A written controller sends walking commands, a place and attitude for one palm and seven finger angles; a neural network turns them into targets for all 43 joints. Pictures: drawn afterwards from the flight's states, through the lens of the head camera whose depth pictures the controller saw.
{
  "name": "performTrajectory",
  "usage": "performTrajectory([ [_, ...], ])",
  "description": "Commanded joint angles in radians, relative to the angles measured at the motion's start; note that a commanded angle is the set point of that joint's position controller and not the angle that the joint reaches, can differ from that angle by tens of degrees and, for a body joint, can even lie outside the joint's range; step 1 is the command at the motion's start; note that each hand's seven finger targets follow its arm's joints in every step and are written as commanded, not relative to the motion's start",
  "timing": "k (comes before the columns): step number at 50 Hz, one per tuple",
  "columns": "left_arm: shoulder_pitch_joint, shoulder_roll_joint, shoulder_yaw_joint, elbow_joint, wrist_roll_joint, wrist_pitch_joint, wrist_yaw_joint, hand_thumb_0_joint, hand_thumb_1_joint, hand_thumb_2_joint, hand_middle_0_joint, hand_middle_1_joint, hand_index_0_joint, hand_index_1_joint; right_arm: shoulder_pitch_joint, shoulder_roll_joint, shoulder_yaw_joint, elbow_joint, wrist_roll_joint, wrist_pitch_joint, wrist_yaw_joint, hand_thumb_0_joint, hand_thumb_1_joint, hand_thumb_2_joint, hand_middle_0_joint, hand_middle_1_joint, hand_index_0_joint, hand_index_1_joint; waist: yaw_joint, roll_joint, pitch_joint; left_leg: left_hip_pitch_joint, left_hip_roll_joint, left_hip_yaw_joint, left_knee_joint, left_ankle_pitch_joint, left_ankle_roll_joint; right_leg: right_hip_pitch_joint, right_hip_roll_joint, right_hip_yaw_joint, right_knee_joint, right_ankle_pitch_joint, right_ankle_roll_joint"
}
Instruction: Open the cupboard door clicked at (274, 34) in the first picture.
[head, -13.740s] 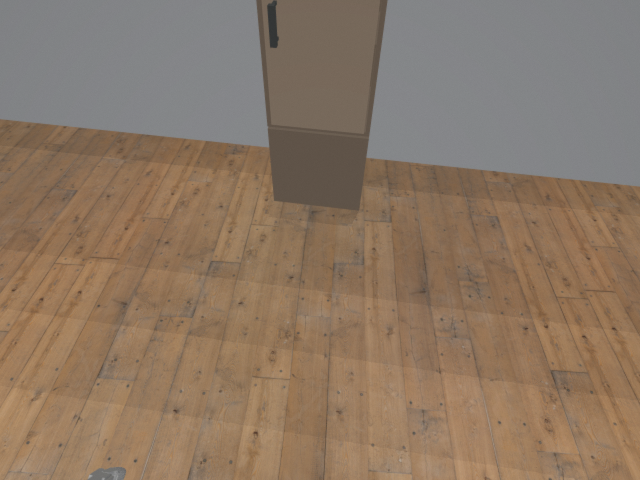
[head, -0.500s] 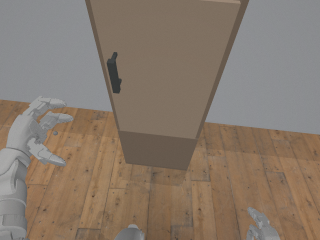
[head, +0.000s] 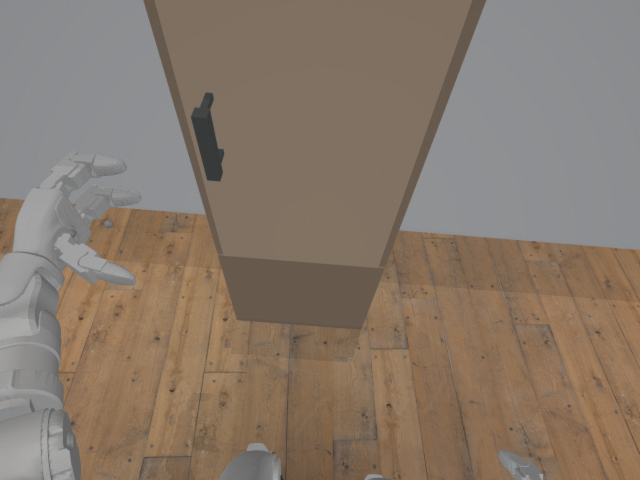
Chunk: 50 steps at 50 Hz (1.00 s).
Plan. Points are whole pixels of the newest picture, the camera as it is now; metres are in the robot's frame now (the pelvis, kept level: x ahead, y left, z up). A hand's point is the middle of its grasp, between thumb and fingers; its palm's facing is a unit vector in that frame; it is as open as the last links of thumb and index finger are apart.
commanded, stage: move the hooked fingers beside the handle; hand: left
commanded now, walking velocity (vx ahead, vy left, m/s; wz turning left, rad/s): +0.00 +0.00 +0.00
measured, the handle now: (211, 138) +0.57 +0.18 +0.07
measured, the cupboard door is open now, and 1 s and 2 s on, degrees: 0 0 0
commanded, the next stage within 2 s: slide the fingers in behind the handle in 1.60 s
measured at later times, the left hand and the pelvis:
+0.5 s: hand (137, 178) +0.47 +0.25 +0.09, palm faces -0.04 -1.00 +0.01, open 14.0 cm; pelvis +0.00 +0.00 -0.01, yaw -1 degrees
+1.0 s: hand (152, 148) +0.53 +0.25 +0.08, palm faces -0.03 -1.00 -0.01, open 14.0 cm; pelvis +0.01 +0.00 -0.02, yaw -3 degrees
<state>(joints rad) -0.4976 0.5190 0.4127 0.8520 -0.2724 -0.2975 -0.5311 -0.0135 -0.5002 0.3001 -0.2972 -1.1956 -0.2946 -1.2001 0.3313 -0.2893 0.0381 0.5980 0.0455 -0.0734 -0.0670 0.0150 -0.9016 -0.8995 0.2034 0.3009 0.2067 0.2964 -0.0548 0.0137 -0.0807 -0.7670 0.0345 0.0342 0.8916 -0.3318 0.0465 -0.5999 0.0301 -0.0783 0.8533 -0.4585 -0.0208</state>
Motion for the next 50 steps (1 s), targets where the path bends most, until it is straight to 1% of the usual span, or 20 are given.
performTrajectory([
  [1, -0.416, 0.299, 0.055, -0.113, -0.01, -0.063, -0.001, 0.0, -0.5, 0.3, -0.3, -1.2, -0.3, -1.2, 0.054, -0.176, -0.066, -0.088, 0.003, -0.019, -0.015, 0.0, -0.9, -0.9, 0.2, 0.3, 0.2, 0.3, -0.022, 0.083, -0.32, 0.392, -0.006, -0.093, -0.095, 0.182, -0.006, -0.097, 0.024, 0.046, -0.119, 0.233, -0.005],
  [3, -0.433, 0.327, 0.078, -0.105, -0.005, -0.07, 0.002, 0.0, -0.5, 0.3, -0.3, -1.2, -0.3, -1.2, 0.063, -0.18, -0.067, -0.094, -0.001, -0.011, -0.013, 0.0, -0.9, -0.9, 0.2, 0.3, 0.2, 0.3, -0.011, 0.105, -0.346, 0.403, -0.007, -0.096, -0.084, 0.209, -0.008, -0.096, 0.026, 0.044, -0.104, 0.246, -0.012],
  [6, -0.504, 0.308, 0.045, -0.064, 0.01, -0.08, 0.008, 0.0, -0.5, 0.3, -0.3, -1.2, -0.3, -1.2, 0.071, -0.177, -0.067, -0.086, -0.001, 0.004, -0.009, 0.0, -0.9, -0.9, 0.2, 0.3, 0.2, 0.3, -0.034, 0.101, -0.329, 0.399, -0.001, -0.1, -0.08, 0.192, -0.008, -0.137, 0.027, 0.042, -0.103, 0.225, -0.007],
  [8, -0.559, 0.335, 0.061, -0.036, 0.014, -0.092, 0.014, 0.0, -0.5, 0.3, -0.3, -1.2, -0.3, -1.2, 0.084, -0.184, -0.066, -0.078, -0.005, 0.012, -0.01, 0.0, -0.9, -0.9, 0.2, 0.3, 0.2, 0.3, -0.039, 0.086, -0.341, 0.383, 0.0, -0.104, -0.067, 0.182, -0.006, -0.144, 0.03, 0.044, -0.092, 0.213, -0.01],
  [10, -0.609, 0.331, 0.041, 0.009, 0.029, -0.097, 0.015, 0.0, -0.5, 0.3, -0.3, -1.2, -0.3, -1.2, 0.091, -0.184, -0.065, -0.068, -0.005, 0.019, -0.009, 0.0, -0.9, -0.9, 0.2, 0.3, 0.2, 0.3, -0.054, 0.117, -0.337, 0.377, 0.002, -0.107, -0.062, 0.155, -0.009, -0.178, 0.027, 0.046, -0.09, 0.184, -0.005],
  [11, -0.616, 0.358, 0.059, 0.025, 0.039, -0.1, 0.018, 0.0, -0.5, 0.3, -0.3, -1.2, -0.3, -1.2, 0.101, -0.189, -0.066, -0.064, -0.008, 0.023, -0.009, 0.0, -0.9, -0.9, 0.2, 0.3, 0.2, 0.3, -0.05, 0.125, -0.342, 0.378, 0.004, -0.112, -0.059, 0.157, -0.01, -0.188, 0.028, 0.044, -0.084, 0.177, -0.008],
  [14, -0.661, 0.349, 0.045, 0.007, 0.047, -0.118, 0.023, 0.0, -0.5, 0.3, -0.3, -1.2, -0.3, -1.2, 0.115, -0.19, -0.069, -0.059, -0.014, 0.03, -0.007, 0.0, -0.9, -0.9, 0.2, 0.3, 0.2, 0.3, -0.053, 0.151, -0.421, 0.434, 0.01, -0.126, -0.047, 0.195, -0.014, -0.208, 0.031, 0.04, -0.068, 0.188, -0.01],
  [16, -0.673, 0.326, 0.027, 0.032, 0.053, -0.113, 0.026, 0.0, -0.5, 0.3, -0.3, -1.2, -0.3, -1.2, 0.125, -0.188, -0.07, -0.049, -0.014, 0.038, -0.005, 0.0, -0.9, -0.9, 0.2, 0.3, 0.2, 0.3, -0.063, 0.154, -0.414, 0.442, 0.013, -0.13, -0.042, 0.199, -0.015, -0.233, 0.032, 0.037, -0.068, 0.184, -0.009],
  [18, -0.696, 0.367, 0.057, 0.087, 0.053, -0.1, 0.035, 0.0, -0.5, 0.3, -0.3, -1.2, -0.3, -1.2, 0.14, -0.195, -0.066, -0.04, -0.016, 0.048, -0.006, 0.0, -0.9, -0.9, 0.2, 0.3, 0.2, 0.3, -0.067, 0.109, -0.38, 0.385, 0.012, -0.129, -0.036, 0.181, -0.008, -0.226, 0.036, 0.038, -0.067, 0.178, -0.01],
  [20, -0.731, 0.388, 0.055, 0.088, 0.071, -0.094, 0.044, 0.0, -0.5, 0.3, -0.3, -1.2, -0.3, -1.2, 0.147, -0.196, -0.066, -0.042, -0.016, 0.056, -0.006, 0.0, -0.9, -0.9, 0.2, 0.3, 0.2, 0.3, -0.071, 0.133, -0.404, 0.375, 0.01, -0.122, -0.031, 0.178, -0.008, -0.223, 0.032, 0.043, -0.064, 0.179, -0.004],
  [23, -0.756, 0.448, 0.101, 0.096, 0.082, -0.102, 0.06, 0.0, -0.5, 0.3, -0.3, -1.2, -0.3, -1.2, 0.169, -0.199, -0.066, -0.04, -0.021, 0.069, -0.005, 0.0, -0.9, -0.9, 0.2, 0.3, 0.2, 0.3, -0.068, 0.121, -0.437, 0.369, 0.011, -0.119, -0.011, 0.22, -0.006, -0.205, 0.039, 0.046, -0.052, 0.211, -0.007],
  [26, -0.82, 0.407, 0.045, 0.118, 0.101, -0.106, 0.065, 0.0, -0.5, 0.3, -0.3, -1.2, -0.3, -1.2, 0.177, -0.194, -0.064, -0.028, -0.02, 0.08, -0.003, 0.0, -0.9, -0.9, 0.2, 0.3, 0.2, 0.3, -0.099, 0.165, -0.405, 0.378, 0.018, -0.125, -0.009, 0.193, -0.01, -0.271, 0.04, 0.042, -0.055, 0.179, -0.003],
  [30, -0.823, 0.44, 0.07, 0.146, 0.111, -0.103, 0.073, 0.0, -0.5, 0.3, -0.3, -1.2, -0.3, -1.2, 0.204, -0.201, -0.065, -0.022, -0.026, 0.092, -0.002, 0.0, -0.9, -0.9, 0.2, 0.3, 0.2, 0.3, -0.094, 0.176, -0.457, 0.396, 0.021, -0.13, 0.003, 0.237, -0.011, -0.27, 0.043, 0.041, -0.046, 0.202, -0.005],
  [32, -0.863, 0.42, 0.043, 0.174, 0.122, -0.088, 0.077, 0.0, -0.5, 0.3, -0.3, -1.2, -0.3, -1.2, 0.213, -0.201, -0.063, -0.014, -0.027, 0.099, 0.0, 0.0, -0.9, -0.9, 0.2, 0.3, 0.2, 0.3, -0.114, 0.174, -0.419, 0.384, 0.024, -0.136, 0.004, 0.222, -0.011, -0.302, 0.044, 0.036, -0.047, 0.187, -0.004],
  [34, -0.877, 0.429, 0.047, 0.195, 0.127, -0.082, 0.083, 0.0, -0.5, 0.3, -0.3, -1.2, -0.3, -1.2, 0.224, -0.204, -0.063, -0.014, -0.028, 0.104, -0.001, 0.0, -0.9, -0.9, 0.2, 0.3, 0.2, 0.3, -0.12, 0.161, -0.433, 0.377, 0.025, -0.135, 0.01, 0.226, -0.009, -0.304, 0.045, 0.038, -0.046, 0.191, -0.001],
  [38, -0.929, 0.515, 0.096, 0.22, 0.144, -0.077, 0.1, 0.0, -0.5, 0.3, -0.3, -1.2, -0.3, -1.2, 0.247, -0.209, -0.056, -0.014, -0.032, 0.111, -0.003, 0.0, -0.9, -0.9, 0.2, 0.3, 0.2, 0.3, -0.13, 0.138, -0.439, 0.318, 0.022, -0.123, 0.034, 0.236, 0.0, -0.28, 0.048, 0.046, -0.039, 0.213, 0.0],
  [40, -0.973, 0.535, 0.088, 0.228, 0.158, -0.077, 0.101, 0.0, -0.5, 0.3, -0.3, -1.2, -0.3, -1.2, 0.252, -0.207, -0.052, -0.011, -0.032, 0.115, -0.003, 0.0, -0.9, -0.9, 0.2, 0.3, 0.2, 0.3, -0.14, 0.179, -0.456, 0.309, 0.023, -0.118, 0.049, 0.241, -0.001, -0.285, 0.048, 0.053, -0.036, 0.222, 0.005],
  [44, -0.875, 0.576, 0.125, 0.235, 0.165, -0.074, 0.084, 0.0, -0.5, 0.3, -0.3, -1.2, -0.3, -1.2, 0.264, -0.209, -0.053, -0.029, -0.035, 0.126, 0.002, 0.0, -0.9, -0.9, 0.2, 0.3, 0.2, 0.3, -0.108, 0.199, -0.517, 0.324, 0.023, -0.109, 0.061, 0.31, -0.005, -0.247, 0.051, 0.05, -0.017, 0.285, 0.002],
  [49, -0.839, 0.536, 0.113, 0.188, 0.139, -0.066, 0.053, 0.0, -0.5, 0.3, -0.3, -1.2, -0.3, -1.2, 0.264, -0.207, -0.06, -0.037, -0.033, 0.145, 0.009, 0.0, -0.9, -0.9, 0.2, 0.3, 0.2, 0.3, -0.106, 0.194, -0.525, 0.357, 0.023, -0.107, 0.06, 0.348, -0.004, -0.247, 0.059, 0.042, -0.022, 0.319, 0.003],
  [50, -0.845, 0.553, 0.128, 0.176, 0.134, -0.066, 0.053, 0.0, -0.5, 0.3, -0.3, -1.2, -0.3, -1.2, 0.264, -0.208, -0.062, -0.035, -0.033, 0.147, 0.008, 0.0, -0.9, -0.9, 0.2, 0.3, 0.2, 0.3, -0.107, 0.192, -0.521, 0.352, 0.024, -0.108, 0.061, 0.354, -0.003, -0.239, 0.06, 0.043, -0.022, 0.33, 0.003],
])
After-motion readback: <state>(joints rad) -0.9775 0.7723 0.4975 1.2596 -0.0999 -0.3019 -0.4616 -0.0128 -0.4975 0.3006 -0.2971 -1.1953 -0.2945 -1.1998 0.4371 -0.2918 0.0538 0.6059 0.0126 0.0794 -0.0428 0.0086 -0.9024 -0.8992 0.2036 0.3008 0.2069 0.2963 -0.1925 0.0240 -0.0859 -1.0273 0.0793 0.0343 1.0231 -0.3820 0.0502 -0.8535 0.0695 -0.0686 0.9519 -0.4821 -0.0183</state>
